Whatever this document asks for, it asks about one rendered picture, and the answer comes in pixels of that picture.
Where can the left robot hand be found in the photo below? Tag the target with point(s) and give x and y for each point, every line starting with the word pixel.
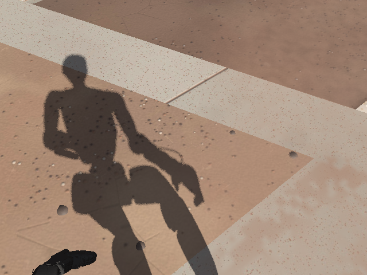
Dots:
pixel 64 261

